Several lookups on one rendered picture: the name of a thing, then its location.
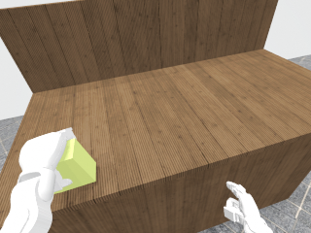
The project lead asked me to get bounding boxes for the sponge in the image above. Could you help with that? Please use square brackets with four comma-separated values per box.
[53, 138, 96, 194]

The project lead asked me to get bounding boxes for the robot right forearm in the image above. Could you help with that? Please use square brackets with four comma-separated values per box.
[243, 215, 273, 233]

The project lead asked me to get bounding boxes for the table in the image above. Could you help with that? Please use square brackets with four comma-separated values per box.
[0, 0, 311, 233]

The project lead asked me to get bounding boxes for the left robot hand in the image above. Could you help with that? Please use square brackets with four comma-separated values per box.
[18, 127, 77, 192]

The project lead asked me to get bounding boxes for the robot left forearm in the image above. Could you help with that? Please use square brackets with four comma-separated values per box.
[0, 167, 56, 233]

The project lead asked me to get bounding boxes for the right robot hand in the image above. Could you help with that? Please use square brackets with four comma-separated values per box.
[224, 182, 260, 225]

